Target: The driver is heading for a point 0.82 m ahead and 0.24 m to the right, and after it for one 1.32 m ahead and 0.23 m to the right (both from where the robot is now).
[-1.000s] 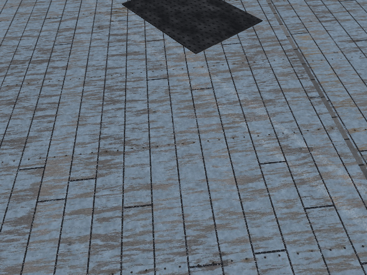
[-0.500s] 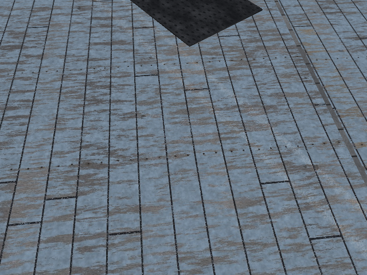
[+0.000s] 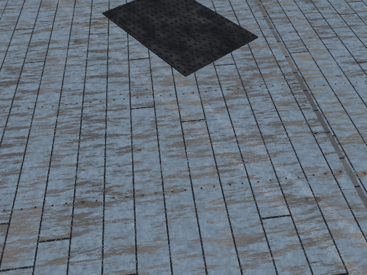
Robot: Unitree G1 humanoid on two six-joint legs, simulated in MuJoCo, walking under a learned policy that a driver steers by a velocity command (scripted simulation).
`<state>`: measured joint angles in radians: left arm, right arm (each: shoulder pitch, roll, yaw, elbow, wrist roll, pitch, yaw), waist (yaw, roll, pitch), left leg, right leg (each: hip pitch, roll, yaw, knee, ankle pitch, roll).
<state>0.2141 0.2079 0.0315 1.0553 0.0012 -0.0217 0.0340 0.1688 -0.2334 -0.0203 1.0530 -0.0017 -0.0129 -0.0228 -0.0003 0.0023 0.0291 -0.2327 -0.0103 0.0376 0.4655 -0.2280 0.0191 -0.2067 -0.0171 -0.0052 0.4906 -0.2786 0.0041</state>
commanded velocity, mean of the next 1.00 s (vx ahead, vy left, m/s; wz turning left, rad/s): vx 0.31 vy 0.00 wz -0.24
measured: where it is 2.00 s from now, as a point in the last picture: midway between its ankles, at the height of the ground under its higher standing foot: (226, 250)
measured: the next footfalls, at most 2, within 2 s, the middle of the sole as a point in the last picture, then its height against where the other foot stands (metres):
right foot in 0.86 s outside the picture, level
left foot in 1.34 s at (205, 222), level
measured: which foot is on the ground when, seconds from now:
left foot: down 0.00-0.86, up 0.88-1.00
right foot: down 0.00-0.48, up 0.50-0.84, down 0.86-1.00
